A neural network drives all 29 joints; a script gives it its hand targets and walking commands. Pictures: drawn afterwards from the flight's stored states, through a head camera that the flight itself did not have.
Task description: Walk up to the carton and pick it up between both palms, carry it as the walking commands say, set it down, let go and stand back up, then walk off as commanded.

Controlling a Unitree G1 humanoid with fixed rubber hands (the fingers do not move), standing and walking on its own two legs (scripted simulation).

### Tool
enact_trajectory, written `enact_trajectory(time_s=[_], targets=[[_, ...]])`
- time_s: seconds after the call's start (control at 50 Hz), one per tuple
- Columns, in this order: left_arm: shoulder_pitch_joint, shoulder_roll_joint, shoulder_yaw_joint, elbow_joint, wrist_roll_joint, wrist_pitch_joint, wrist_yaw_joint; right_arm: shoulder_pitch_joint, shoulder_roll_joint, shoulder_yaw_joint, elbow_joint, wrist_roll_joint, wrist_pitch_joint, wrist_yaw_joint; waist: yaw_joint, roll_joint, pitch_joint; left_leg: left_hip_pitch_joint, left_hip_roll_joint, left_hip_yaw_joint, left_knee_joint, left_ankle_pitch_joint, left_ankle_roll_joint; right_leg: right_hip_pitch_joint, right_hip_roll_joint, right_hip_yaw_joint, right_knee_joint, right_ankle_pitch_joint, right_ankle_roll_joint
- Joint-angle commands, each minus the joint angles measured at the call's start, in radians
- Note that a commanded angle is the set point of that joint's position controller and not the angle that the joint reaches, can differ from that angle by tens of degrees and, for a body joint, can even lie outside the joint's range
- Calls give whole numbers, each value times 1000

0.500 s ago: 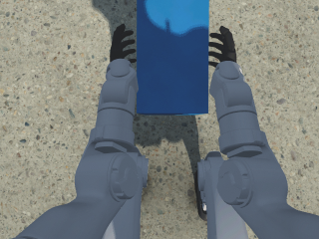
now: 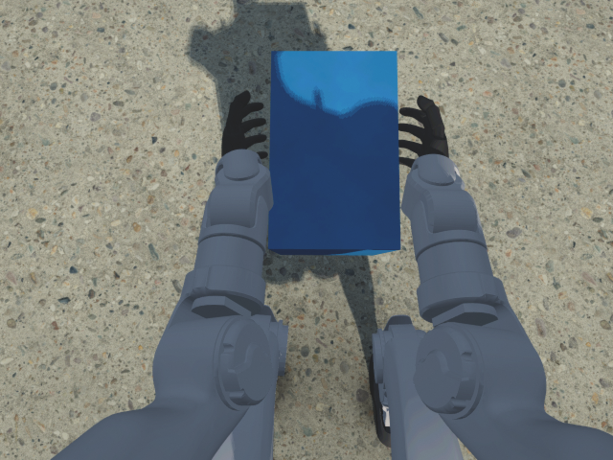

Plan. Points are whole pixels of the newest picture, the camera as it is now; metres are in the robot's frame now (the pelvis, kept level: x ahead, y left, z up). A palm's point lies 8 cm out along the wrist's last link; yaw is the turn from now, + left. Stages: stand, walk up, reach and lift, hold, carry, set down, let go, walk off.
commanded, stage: reach and lift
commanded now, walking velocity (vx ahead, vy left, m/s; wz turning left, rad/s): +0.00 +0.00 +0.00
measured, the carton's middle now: (329, 168) +0.51 +0.02 -0.13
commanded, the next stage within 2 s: none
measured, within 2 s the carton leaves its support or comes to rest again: neither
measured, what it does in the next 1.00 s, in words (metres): rises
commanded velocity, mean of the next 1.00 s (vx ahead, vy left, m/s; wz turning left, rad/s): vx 0.00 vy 0.00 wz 0.00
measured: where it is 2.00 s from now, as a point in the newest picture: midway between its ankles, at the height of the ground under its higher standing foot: (324, 402)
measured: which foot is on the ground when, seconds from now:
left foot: down 0.00-1.00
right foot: down 0.00-1.00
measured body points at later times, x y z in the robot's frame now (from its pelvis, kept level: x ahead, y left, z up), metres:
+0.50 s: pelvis +0.02 +0.00 +0.06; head +0.21 +0.01 +0.47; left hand +0.48 +0.13 +0.03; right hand +0.48 -0.11 +0.03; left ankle +0.13 +0.14 -0.49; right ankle +0.09 -0.15 -0.49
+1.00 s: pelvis +0.04 +0.00 +0.13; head +0.19 +0.02 +0.55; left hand +0.45 +0.13 +0.10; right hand +0.46 -0.11 +0.10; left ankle +0.13 +0.14 -0.49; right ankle +0.09 -0.15 -0.49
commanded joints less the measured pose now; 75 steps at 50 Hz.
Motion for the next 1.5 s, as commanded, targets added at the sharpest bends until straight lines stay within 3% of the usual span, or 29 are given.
enact_trajectory(time_s=[0.0, 0.4, 0.98, 1.48], targets=[[-626, -1084, -499, 132, -176, -20, -410, -707, 1038, 500, 53, 178, -51, 378, -4, 30, -1006, 758, -157, 173, -168, 143, 10, 390, 160, -171, -218, 143, -39], [-464, -1131, -510, 142, -157, -36, -416, -563, 1093, 515, 43, 154, -64, 373, -2, 18, -899, 870, -159, 144, -322, 157, 20, 567, 157, -140, -381, 174, -42], [-216, -1175, -569, 71, -122, -51, -412, -312, 1132, 549, 10, 118, -78, 386, -10, 25, -721, 1174, -139, 86, -601, 232, 32, 854, 146, -94, -658, 256, -60], [-15, -1158, -649, -69, -110, -40, -434, -92, 1148, 605, -72, 101, -65, 394, -7, 14, -540, 1511, -103, 66, -895, 369, 47, 1212, 118, -50, -966, 390, -58]])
